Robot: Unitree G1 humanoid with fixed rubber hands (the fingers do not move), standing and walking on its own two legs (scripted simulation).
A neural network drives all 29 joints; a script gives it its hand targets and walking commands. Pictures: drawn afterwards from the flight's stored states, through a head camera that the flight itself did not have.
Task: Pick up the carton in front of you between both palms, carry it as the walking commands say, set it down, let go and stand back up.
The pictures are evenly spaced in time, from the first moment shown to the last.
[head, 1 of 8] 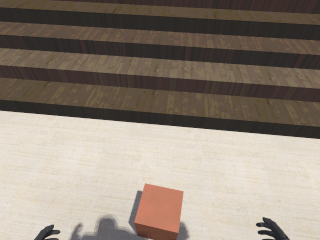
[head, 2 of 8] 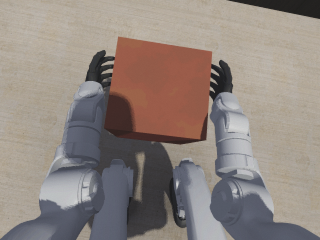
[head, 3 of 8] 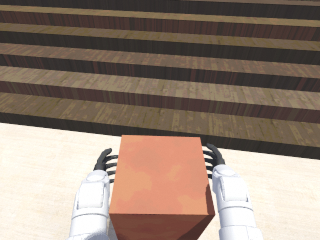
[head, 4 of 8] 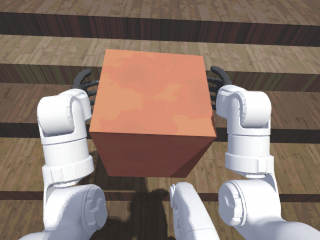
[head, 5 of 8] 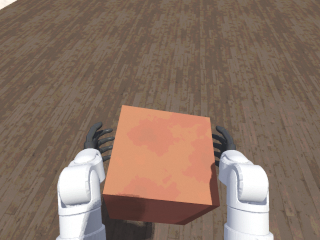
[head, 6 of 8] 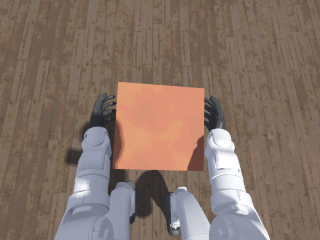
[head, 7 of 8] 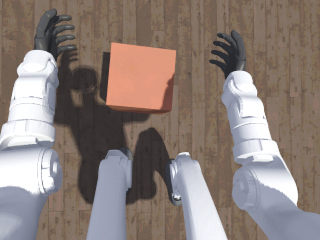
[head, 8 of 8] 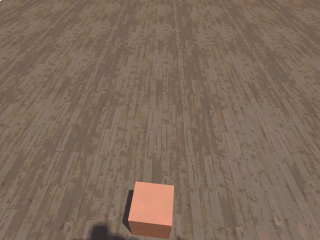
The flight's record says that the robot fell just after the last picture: no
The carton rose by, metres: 1.87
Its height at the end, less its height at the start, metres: +1.12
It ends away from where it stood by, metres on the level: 4.17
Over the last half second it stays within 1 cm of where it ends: yes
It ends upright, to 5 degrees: yes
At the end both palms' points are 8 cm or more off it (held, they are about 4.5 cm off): yes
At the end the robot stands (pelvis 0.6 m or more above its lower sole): yes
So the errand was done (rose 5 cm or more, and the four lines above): yes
